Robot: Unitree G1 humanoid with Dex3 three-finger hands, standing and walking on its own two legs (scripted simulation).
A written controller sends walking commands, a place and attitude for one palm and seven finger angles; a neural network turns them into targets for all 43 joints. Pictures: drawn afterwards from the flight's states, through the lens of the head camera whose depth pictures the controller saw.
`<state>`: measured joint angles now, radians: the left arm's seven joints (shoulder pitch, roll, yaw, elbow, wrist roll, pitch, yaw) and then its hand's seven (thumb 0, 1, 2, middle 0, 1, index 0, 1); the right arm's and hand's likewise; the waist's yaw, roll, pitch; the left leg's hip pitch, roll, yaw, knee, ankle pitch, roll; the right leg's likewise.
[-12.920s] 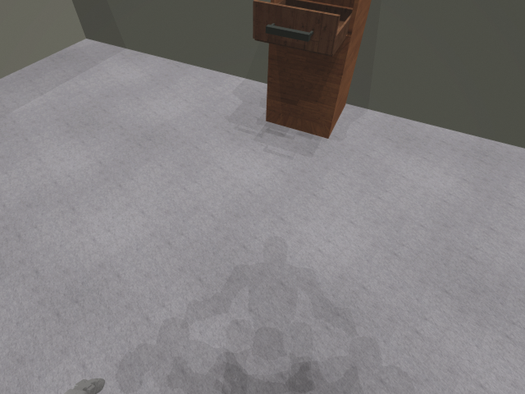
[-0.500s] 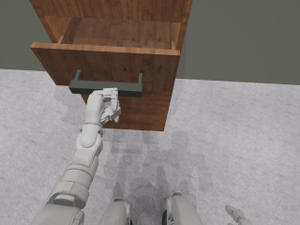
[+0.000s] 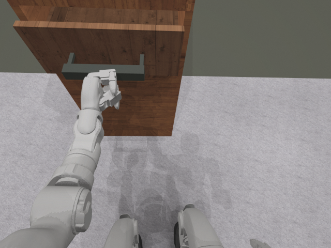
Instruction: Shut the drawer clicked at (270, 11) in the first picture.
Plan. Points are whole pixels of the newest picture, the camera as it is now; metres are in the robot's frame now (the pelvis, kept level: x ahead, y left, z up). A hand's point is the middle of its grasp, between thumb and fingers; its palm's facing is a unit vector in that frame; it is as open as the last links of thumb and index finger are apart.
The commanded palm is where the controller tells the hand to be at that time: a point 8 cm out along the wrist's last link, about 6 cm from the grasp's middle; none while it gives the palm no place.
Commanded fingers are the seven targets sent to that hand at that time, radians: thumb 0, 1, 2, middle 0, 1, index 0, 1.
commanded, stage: push the drawer shut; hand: left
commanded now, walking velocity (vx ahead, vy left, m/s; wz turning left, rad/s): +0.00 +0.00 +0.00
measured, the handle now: (106, 65) +0.56 +0.11 +0.04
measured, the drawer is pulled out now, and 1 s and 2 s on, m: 0.07 0.00 0.00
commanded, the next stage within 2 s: pull the fist back off the drawer in 0.78 s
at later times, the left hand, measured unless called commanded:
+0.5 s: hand (119, 74) +0.54 +0.07 +0.04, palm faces -0.09 -0.99 -0.05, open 3.4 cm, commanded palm +0.53 +0.12 +0.04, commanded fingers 0.00 0.90 0.90 -1.40 -1.60 -1.40 -1.60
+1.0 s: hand (119, 71) +0.55 +0.08 +0.04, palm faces -0.09 -0.99 -0.07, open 3.1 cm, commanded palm +0.55 +0.11 +0.04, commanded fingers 0.00 0.90 0.90 -1.40 -1.60 -1.40 -1.60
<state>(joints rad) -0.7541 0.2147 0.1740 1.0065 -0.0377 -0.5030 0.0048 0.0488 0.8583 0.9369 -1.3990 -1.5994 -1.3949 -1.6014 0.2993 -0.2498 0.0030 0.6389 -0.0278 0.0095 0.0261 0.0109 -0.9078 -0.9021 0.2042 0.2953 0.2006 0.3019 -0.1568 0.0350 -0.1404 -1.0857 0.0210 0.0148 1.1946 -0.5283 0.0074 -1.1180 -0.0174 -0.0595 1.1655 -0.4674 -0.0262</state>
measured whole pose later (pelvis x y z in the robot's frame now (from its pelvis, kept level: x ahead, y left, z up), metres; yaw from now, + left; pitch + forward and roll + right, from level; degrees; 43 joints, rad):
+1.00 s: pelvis -0.02 +0.01 -0.02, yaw +0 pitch +30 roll -4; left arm -1.16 0.40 0.23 1.33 0.05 -0.46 0.03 0.02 0.74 1.03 -1.40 -1.60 -1.39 -1.60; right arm 0.37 -0.26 0.05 0.65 -0.08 0.02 0.05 0.01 -0.91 -0.90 0.21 0.30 0.20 0.30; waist -0.28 0.05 -0.13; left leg -1.30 0.02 -0.03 1.29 -0.52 0.02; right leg -1.29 -0.02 -0.10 1.21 -0.44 -0.02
